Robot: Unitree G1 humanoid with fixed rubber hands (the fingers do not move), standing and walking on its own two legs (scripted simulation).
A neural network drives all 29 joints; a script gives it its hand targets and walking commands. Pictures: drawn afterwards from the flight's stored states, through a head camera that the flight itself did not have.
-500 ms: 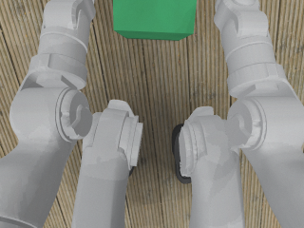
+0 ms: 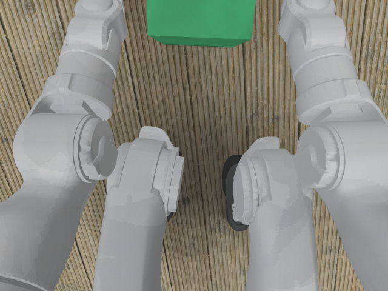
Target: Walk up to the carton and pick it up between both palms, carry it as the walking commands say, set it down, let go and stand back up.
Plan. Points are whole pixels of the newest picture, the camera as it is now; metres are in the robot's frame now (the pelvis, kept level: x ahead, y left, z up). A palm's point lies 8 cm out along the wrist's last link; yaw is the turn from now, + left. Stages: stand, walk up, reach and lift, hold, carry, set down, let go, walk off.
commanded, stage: set down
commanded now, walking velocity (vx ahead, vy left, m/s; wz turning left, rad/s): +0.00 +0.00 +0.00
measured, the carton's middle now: out of the picture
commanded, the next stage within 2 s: let go in 1.82 s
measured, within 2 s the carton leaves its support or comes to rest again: neither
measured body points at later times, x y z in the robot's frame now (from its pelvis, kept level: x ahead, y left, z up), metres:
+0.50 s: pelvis -0.02 +0.01 +0.00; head +0.37 +0.03 +0.22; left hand +0.55 +0.19 -0.19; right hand +0.57 -0.09 -0.18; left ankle +0.08 +0.10 -0.32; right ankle +0.08 -0.09 -0.32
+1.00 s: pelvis -0.03 +0.02 +0.12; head +0.36 +0.03 +0.32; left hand +0.56 +0.21 -0.04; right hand +0.57 -0.11 -0.04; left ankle +0.08 +0.10 -0.32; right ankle +0.08 -0.09 -0.32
